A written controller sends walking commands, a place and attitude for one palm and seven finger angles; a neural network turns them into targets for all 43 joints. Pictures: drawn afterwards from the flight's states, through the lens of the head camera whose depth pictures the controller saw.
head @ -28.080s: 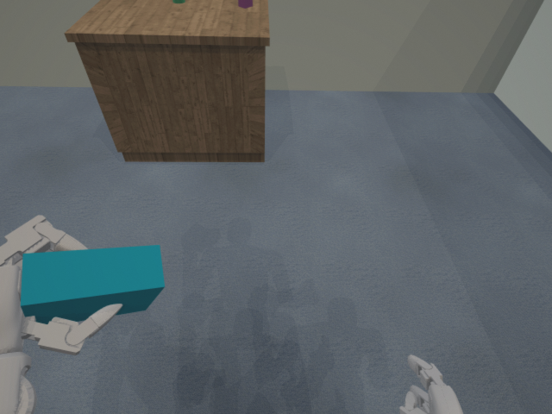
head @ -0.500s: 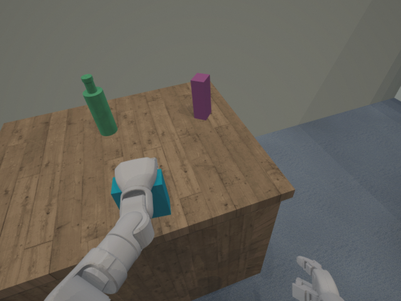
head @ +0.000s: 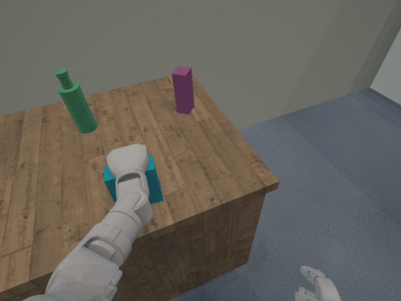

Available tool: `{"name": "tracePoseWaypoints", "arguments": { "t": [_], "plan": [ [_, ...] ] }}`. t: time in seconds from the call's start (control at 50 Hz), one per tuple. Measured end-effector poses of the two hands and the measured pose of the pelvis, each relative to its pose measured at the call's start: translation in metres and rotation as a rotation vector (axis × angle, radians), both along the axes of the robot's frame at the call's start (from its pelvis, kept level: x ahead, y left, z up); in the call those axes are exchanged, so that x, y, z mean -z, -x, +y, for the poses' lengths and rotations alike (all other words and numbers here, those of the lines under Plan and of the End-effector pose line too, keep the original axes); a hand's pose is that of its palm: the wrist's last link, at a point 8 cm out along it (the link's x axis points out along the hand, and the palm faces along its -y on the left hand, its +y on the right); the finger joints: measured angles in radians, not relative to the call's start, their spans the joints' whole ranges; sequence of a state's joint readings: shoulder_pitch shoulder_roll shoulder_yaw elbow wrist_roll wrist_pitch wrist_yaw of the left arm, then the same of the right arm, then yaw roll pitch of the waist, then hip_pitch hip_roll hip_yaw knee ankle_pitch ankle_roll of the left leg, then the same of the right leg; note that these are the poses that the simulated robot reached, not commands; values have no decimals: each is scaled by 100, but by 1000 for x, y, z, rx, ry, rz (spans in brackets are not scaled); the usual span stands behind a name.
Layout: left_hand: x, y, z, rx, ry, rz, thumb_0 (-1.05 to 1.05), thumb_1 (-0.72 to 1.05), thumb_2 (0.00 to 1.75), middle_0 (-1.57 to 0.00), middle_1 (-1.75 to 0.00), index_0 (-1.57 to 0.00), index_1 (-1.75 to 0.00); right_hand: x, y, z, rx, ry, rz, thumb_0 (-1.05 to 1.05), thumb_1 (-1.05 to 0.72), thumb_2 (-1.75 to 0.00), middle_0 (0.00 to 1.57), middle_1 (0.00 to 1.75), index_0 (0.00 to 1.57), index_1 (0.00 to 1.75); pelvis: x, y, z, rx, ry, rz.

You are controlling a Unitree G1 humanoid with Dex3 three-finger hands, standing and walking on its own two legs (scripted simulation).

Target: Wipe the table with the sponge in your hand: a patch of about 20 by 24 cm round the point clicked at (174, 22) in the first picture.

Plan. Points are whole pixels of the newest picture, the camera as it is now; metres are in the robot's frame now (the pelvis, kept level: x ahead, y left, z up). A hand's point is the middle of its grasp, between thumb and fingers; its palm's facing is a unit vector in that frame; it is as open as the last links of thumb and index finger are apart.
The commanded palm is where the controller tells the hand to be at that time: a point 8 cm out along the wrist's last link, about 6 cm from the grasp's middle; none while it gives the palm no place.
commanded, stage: wipe forward along the third lane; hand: left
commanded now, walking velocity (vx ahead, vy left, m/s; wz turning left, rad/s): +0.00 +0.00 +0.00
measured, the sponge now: (137, 189) +0.37 +0.19 -0.01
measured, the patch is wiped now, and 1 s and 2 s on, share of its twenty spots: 0.85 1.00 1.00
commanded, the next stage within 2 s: wipe back along the third lane in 1.22 s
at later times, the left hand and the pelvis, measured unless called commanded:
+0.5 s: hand (130, 162) +0.42 +0.21 +0.04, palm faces -0.08 -0.01 -1.00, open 9.1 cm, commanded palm +0.41 +0.21 +0.07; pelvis -0.01 +0.01 -0.01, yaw -1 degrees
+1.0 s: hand (125, 147) +0.48 +0.24 +0.04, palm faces -0.10 -0.01 -1.00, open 9.1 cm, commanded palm +0.46 +0.23 +0.07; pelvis +0.00 +0.03 -0.01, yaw -2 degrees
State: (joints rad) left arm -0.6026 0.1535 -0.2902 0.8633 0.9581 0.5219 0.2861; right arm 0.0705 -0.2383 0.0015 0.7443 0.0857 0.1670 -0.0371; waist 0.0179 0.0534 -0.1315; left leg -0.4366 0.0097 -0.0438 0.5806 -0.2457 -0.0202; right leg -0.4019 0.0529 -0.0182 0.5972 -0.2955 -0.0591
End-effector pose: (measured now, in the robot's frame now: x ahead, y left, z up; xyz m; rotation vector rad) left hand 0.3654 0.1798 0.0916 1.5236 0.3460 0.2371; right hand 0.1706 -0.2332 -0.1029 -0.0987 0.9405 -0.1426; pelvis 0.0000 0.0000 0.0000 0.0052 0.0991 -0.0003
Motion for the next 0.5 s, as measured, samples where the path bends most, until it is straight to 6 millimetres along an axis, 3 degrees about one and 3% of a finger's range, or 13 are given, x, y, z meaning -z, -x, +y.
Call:
{"name": "tracePoseWaypoints", "arguments": {
  "t": [0.3, 0.5],
  "plan": [
    [2, -27, 13, 2, -19, 16, -1, -47, 113, -84, -141, -85, -142, 20, 62, -15, 85, 29, 139, 1, -91, -90, 20, 30, 20, 30, 4, 4, 3, 12, 7, 55],
    [1, -44, 20, -6, -31, 20, -1, -48, 114, -84, -141, -86, -142, 25, 85, -12, 111, 33, 174, 1, -91, -90, 20, 30, 20, 30, 6, 7, 9, 14, 13, 88]
  ]
}}
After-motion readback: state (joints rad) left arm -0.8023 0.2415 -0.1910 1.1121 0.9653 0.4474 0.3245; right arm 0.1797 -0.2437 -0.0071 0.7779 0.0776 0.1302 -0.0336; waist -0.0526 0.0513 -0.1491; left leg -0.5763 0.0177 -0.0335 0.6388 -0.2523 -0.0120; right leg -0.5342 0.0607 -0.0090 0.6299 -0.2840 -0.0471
